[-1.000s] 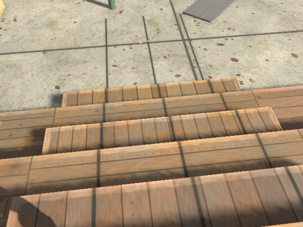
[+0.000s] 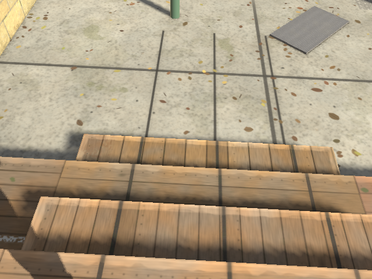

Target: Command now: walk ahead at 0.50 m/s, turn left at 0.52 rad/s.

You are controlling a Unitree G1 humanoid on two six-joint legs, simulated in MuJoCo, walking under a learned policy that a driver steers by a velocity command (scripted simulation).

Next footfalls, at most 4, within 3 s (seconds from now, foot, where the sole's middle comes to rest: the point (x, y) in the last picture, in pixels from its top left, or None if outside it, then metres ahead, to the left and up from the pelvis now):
0.04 left None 0.16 0.12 -0.83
0.50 right None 0.49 -0.08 -0.98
0.82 left None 0.51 0.15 -0.98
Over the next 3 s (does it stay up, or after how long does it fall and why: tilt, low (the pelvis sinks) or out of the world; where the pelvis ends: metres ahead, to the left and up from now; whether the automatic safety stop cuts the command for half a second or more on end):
stays up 0.54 0.08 -0.23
